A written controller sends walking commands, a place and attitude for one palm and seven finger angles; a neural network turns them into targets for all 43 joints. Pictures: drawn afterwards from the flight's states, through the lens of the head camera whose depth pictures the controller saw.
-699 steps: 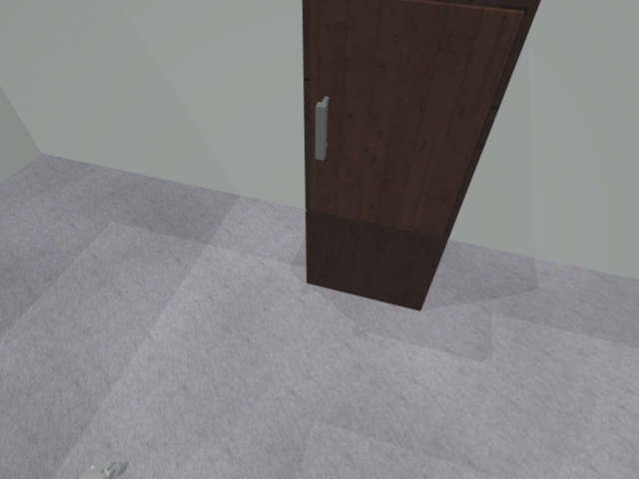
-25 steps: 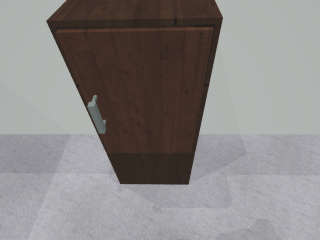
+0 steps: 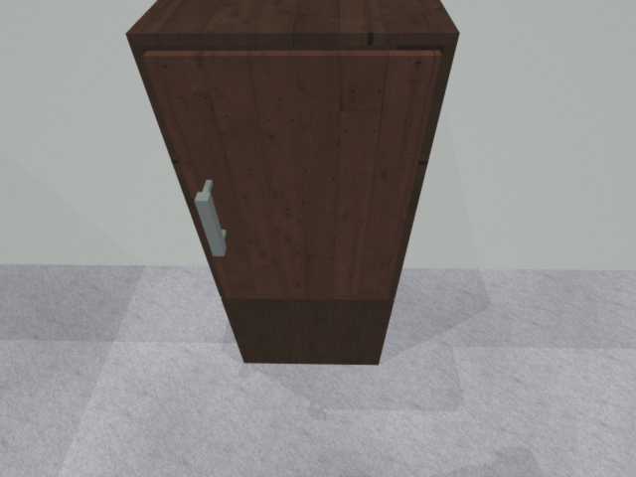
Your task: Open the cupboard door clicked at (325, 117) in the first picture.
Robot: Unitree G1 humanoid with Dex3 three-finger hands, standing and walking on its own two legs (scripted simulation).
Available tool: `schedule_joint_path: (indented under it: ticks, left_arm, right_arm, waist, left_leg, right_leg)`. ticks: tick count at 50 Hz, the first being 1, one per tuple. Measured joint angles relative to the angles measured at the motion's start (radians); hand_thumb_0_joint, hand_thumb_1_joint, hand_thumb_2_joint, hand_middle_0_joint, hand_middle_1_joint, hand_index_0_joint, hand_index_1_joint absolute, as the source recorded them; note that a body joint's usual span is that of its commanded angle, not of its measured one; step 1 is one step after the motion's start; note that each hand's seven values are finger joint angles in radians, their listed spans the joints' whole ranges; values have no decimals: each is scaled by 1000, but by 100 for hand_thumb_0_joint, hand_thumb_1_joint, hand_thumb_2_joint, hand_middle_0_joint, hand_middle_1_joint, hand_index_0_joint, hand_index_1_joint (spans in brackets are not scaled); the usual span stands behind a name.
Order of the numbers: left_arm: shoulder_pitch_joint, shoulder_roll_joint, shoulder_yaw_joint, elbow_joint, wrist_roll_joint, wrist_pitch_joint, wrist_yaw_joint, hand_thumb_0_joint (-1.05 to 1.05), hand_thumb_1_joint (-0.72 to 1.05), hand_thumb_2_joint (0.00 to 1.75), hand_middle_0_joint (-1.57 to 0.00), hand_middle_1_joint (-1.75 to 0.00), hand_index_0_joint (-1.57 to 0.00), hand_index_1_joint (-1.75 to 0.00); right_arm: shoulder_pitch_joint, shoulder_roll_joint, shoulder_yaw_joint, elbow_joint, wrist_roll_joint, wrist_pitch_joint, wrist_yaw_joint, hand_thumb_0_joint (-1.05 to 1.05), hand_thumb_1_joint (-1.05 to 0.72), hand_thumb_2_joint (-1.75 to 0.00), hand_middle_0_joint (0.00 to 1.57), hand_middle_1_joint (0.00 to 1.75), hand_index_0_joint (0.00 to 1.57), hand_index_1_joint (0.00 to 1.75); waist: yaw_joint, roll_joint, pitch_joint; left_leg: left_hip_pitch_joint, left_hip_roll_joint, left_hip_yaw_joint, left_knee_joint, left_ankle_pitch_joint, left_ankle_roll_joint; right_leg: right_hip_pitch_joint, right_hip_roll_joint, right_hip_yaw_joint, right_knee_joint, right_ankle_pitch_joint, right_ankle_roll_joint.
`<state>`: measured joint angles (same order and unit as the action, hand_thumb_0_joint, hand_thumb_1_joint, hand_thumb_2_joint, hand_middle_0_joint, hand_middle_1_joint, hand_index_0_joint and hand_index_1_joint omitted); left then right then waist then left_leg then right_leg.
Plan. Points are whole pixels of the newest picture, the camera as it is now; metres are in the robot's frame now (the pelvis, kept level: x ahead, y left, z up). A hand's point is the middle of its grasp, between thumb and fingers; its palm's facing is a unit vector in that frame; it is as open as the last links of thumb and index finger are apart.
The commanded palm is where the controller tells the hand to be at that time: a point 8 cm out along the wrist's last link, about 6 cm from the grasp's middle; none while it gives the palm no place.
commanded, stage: come to a stop and stand still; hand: left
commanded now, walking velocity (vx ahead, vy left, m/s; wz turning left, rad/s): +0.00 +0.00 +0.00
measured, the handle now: (214, 218) +0.55 +0.23 -0.03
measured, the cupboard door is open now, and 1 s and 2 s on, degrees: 0 0 0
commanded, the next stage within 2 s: look again from close up in 0.24 s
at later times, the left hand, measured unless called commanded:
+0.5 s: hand out of the picture +0.00 +0.15 -0.15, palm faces +0.01 -0.98 -0.21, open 7.4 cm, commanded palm none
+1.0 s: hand out of the picture +0.06 +0.14 -0.15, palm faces +0.08 -0.97 -0.22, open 7.3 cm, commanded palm +0.13 +0.19 -0.06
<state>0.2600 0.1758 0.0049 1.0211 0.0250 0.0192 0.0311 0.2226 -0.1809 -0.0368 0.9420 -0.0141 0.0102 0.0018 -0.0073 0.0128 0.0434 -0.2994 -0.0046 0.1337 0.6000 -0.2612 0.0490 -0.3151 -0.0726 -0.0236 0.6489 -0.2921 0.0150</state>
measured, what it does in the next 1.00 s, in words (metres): shifts its weight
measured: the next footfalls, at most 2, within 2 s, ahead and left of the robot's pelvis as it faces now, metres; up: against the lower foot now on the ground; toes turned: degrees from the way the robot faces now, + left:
none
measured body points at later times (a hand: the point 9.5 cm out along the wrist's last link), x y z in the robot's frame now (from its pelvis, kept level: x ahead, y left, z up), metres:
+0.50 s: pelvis +0.00 -0.02 +0.01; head +0.00 -0.04 +0.46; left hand +0.00 +0.21 -0.14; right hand -0.01 -0.24 -0.15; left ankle +0.04 +0.09 -0.72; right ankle +0.04 -0.14 -0.72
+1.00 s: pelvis +0.04 -0.04 +0.01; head +0.06 -0.05 +0.46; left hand +0.05 +0.19 -0.13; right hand +0.04 -0.25 -0.15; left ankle +0.04 +0.09 -0.72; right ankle +0.04 -0.14 -0.72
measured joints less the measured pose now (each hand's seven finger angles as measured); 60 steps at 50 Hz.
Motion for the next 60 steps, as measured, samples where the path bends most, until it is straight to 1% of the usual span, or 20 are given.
schedule_joint_path:
  ticks: [2, 4, 7, 9, 12, 18, 26, 32, 43, 48, 49, 50, 51, 52, 53, 55, 56, 58, 60]
  left_arm:
    - [16, -1, 0, 4, 1, 12, -1, 0, 91, 90, -20, -30, -20, -29]
    - [25, 1, 2, 0, 3, 13, -2, 0, 91, 90, -20, -30, -20, -29]
    - [35, 6, 3, -7, 3, 1, -4, 0, 91, 90, -20, -30, -20, -29]
    - [43, 5, 1, -7, 2, -3, -5, 0, 91, 90, -20, -30, -20, -29]
    - [56, 1, -2, -4, 2, -4, -7, 0, 91, 90, -20, -30, -20, -29]
    - [71, -12, -8, 16, -2, -10, -11, 0, 91, 90, -20, -30, -20, -29]
    - [58, -39, -15, 44, -6, -19, -14, 0, 91, 90, -20, -30, -20, -29]
    - [42, -37, -14, 68, -9, -25, -9, 1, 92, 90, -20, -30, -20, -29]
    - [17, -31, -8, 88, -12, -35, -4, 1, 92, 90, -20, -30, -20, -29]
    - [13, -31, -6, 91, -12, -36, -2, 1, 92, 90, -20, -30, -20, -29]
    - [13, -34, -7, 90, -11, -40, 5, 1, 92, 90, -20, -30, -20, -29]
    - [63, -29, -1, -59, -54, 20, 14, 1, 93, 90, -20, -30, -20, -30]
    - [121, -19, 13, -238, -86, 39, 23, 2, 94, 90, -21, -30, -20, -30]
    - [163, -9, 17, -385, -109, 7, 41, 3, 95, 90, -21, -30, -20, -30]
    - [186, -1, 18, -497, -126, -26, 62, 3, 94, 90, -21, -30, -20, -30]
    - [182, 1, 25, -667, -169, -72, 75, 3, 92, 89, -21, -32, -20, -31]
    - [161, -1, 32, -718, -181, -112, 67, 3, 91, 88, -21, -32, -20, -32]
    - [106, -8, 55, -767, -196, -215, 23, 2, 87, 87, -21, -34, -20, -34]
    - [73, -19, 76, -793, -221, -331, -54, 2, 83, 86, -21, -36, -20, -36]
  right_arm:
    - [24, -2, -2, -10, -2, -9, -3, 1, -92, -90, 20, 30, 20, 30]
    - [40, -9, -1, -10, -3, -9, -5, 1, -93, -90, 20, 30, 20, 30]
    - [51, -15, 4, 3, -5, -3, -4, 1, -93, -90, 20, 30, 20, 30]
    - [57, -18, 7, 14, -5, -2, -3, 1, -93, -90, 20, 30, 20, 30]
    - [67, -20, 10, 25, -6, 1, 0, 1, -92, -90, 20, 30, 20, 30]
    - [88, -10, 19, 55, -5, -8, -1, 1, -91, -90, 20, 30, 20, 30]
    - [118, 8, 27, 110, -2, -16, -7, 1, -91, -90, 20, 30, 20, 30]
    - [118, 29, 33, 139, 0, -26, -13, 1, -91, -90, 20, 30, 20, 30]
    - [84, 52, 38, 169, 2, -35, -21, 1, -91, -90, 20, 30, 20, 30]
    - [69, 44, 35, 177, 2, -34, -25, 1, -91, -90, 20, 30, 20, 30]
    - [66, 38, 35, 174, 5, -30, -22, 1, -92, -90, 20, 30, 20, 30]
    - [77, 29, 41, 135, 17, -34, -28, 2, -92, -90, 20, 30, 20, 30]
    - [98, 21, 46, 94, 28, -72, -45, 2, -92, -90, 20, 30, 20, 30]
    - [116, 10, 45, 66, 38, -123, -62, 2, -92, -90, 20, 30, 20, 30]
    - [124, -5, 40, 46, 46, -164, -74, 2, -92, -90, 20, 30, 20, 30]
    - [115, -39, 29, -9, 59, -215, -84, 2, -92, -90, 20, 30, 20, 30]
    - [100, -56, 21, -39, 56, -236, -85, 2, -92, -90, 20, 30, 20, 30]
    - [58, -82, 1, -106, 49, -265, -77, 2, -91, -90, 20, 30, 20, 30]
    - [11, -91, -18, -175, 38, -281, -57, 2, -91, -90, 20, 30, 20, 30]
  waist:
    - [-4, 18, -22]
    - [0, 31, -36]
    - [8, 36, -39]
    - [11, 40, -42]
    - [9, 45, -47]
    - [1, 31, -37]
    - [-5, 14, -38]
    - [-8, 5, -29]
    - [-3, 4, -18]
    - [1, 4, -14]
    - [2, 12, -13]
    - [-2, 12, -10]
    - [3, 7, -10]
    - [8, 7, -18]
    - [7, 11, -34]
    - [-7, 24, -59]
    - [-17, 29, -74]
    - [-29, 31, -105]
    - [-28, 12, -140]
  left_leg:
    - [9, -1, -1, -12, 3, 7]
    - [17, -4, -1, -29, 13, 12]
    - [26, -9, 2, -55, 31, 10]
    - [29, -9, 1, -74, 44, 7]
    - [25, -7, -3, -97, 56, 2]
    - [22, 0, -7, -121, 79, -9]
    - [31, 13, -20, -141, 78, -27]
    - [50, 26, -27, -153, 71, -41]
    - [83, 39, -35, -166, 52, -57]
    - [97, 41, -36, -171, 42, -62]
    - [85, 49, -40, -149, 32, -63]
    - [77, 52, -43, -132, 21, -64]
    - [79, 48, -44, -129, 17, -65]
    - [78, 44, -48, -124, 12, -63]
    - [72, 39, -56, -115, 7, -60]
    - [46, 28, -77, -81, -7, -55]
    - [19, 23, -86, -54, -17, -53]
    - [-55, 18, -92, 12, -41, -52]
    - [-143, 19, -83, 89, -72, -54]
  right_leg:
    - [8, 7, 8, -3, -29, -7]
    - [14, 12, 16, -18, -27, -14]
    - [21, 16, 30, -48, 30, -8]
    - [23, 17, 31, -63, 37, -1]
    - [18, 25, 33, -78, 32, -3]
    - [12, 38, 37, -102, 68, -8]
    - [25, 52, 24, -124, 64, -19]
    - [47, 65, 17, -141, 58, -31]
    - [85, 80, 9, -163, 41, -44]
    - [99, 82, 8, -168, 31, -47]
    - [100, 88, 4, -172, 31, -46]
    - [97, 90, 1, -164, 28, -45]
    - [94, 86, 0, -150, 19, -46]
    - [93, 81, -4, -138, 8, -46]
    - [90, 76, -12, -128, -3, -45]
    - [76, 63, -32, -99, -24, -41]
    - [55, 58, -41, -75, -37, -38]
    - [-16, 49, -47, -7, -65, -37]
    - [-115, 45, -37, 83, -100, -39]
